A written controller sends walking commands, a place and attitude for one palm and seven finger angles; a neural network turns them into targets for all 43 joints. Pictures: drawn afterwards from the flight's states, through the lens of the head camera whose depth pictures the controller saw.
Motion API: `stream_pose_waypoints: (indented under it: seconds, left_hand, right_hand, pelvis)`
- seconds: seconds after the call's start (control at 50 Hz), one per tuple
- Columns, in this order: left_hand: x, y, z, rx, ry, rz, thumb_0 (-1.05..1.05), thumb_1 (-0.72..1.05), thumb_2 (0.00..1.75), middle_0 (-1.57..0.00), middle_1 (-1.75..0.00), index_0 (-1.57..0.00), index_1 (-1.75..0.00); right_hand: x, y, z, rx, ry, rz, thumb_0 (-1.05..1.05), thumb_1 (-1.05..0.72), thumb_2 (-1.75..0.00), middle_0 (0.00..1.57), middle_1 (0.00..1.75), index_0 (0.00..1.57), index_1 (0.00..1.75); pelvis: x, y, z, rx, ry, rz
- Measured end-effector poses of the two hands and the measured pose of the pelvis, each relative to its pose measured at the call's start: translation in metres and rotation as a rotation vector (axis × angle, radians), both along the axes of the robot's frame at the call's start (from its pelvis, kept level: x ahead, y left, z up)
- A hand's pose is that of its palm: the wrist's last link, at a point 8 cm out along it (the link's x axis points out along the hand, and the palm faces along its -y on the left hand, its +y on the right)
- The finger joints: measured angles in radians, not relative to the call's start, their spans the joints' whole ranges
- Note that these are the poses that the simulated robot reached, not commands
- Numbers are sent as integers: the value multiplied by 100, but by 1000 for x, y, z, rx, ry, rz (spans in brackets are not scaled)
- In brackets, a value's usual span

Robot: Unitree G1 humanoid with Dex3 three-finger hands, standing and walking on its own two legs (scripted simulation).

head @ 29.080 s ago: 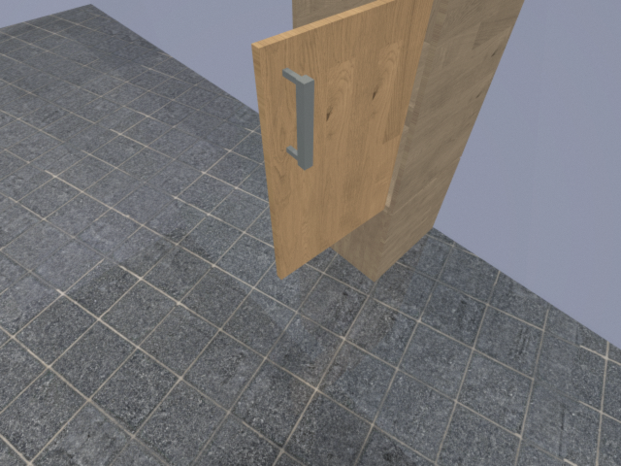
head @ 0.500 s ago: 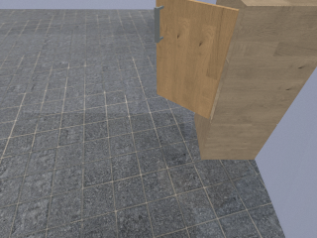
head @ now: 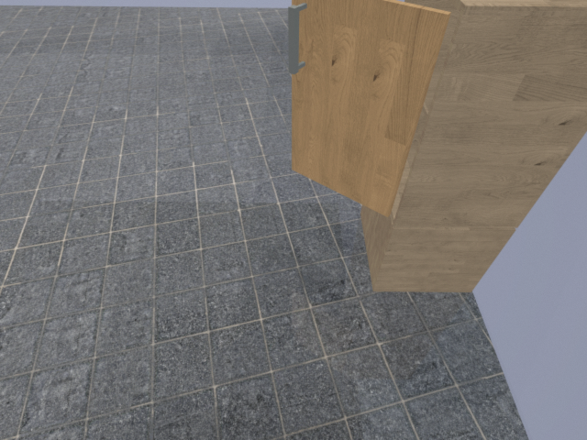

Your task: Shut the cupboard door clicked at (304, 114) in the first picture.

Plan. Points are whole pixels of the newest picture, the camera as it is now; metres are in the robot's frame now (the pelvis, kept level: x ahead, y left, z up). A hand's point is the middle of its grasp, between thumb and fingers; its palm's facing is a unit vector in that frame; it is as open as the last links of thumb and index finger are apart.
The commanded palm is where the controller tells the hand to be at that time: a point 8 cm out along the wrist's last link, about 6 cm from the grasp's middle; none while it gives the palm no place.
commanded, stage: look to check the result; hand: left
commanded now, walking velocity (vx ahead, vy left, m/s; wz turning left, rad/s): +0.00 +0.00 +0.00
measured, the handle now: (298, 39) +1.01 +0.04 +0.12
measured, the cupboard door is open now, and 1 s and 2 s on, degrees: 53 53 53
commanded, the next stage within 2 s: walk to a spot facing it in 0.24 s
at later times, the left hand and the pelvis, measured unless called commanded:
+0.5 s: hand out of the picture +0.09 +0.24 -0.16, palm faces -0.01 -0.95 -0.32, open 7.4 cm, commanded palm none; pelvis +0.02 +0.00 +0.00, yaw +2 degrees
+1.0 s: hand out of the picture +0.00 +0.25 -0.18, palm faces +0.30 -0.92 -0.25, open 7.4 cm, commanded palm none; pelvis +0.00 +0.03 -0.01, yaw +18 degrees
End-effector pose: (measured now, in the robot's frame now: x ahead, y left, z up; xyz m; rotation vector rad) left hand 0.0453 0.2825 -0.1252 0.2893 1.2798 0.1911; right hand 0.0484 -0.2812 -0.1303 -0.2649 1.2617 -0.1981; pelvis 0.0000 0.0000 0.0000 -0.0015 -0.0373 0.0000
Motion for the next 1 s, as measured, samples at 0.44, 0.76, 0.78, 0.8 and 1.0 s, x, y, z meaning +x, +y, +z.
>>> stream_pose_waypoints:
  seconds: [0.44, 0.76, 0.78, 0.8, 1.0]
  left_hand:
    - [42, 1, 4, 8, -45, -24, 0, 90, 90, -21, -30, -20, -30]
    - [-21, -16, -37, -84, -18, 180, 0, 90, 90, -21, -30, -20, -30]
    - [-28, -13, -42, -94, -11, 198, 0, 90, 90, -21, -30, -20, -30]
    - [-35, -10, -48, -102, -5, 217, 0, 90, 90, -21, -30, -20, -30]
    - [-65, 13, -25, -72, -10, 331, 0, 91, 90, -20, -30, -20, -30]
  right_hand:
    - [34, -12, 8, -27, -17, 23, 0, -90, -89, 20, 30, 20, 30]
    - [34, 53, -19, 60, 96, 117, 0, -91, -90, 20, 30, 20, 30]
    - [35, 59, -21, 60, 93, 131, 0, -90, -90, 20, 30, 20, 30]
    - [37, 64, -24, 56, 86, 148, 0, -90, -90, 20, 30, 20, 30]
    - [35, 85, -12, 42, 116, 257, 0, -90, -89, 20, 30, 20, 30]
  pelvis:
    - [19, -2, 1, 2, 12, 12]
    - [11, 11, -18, -13, -7, 190]
    - [10, 15, -21, -13, -6, 205]
    - [9, 20, -26, -17, -2, 217]
    - [-5, 29, -10, -34, 49, 315]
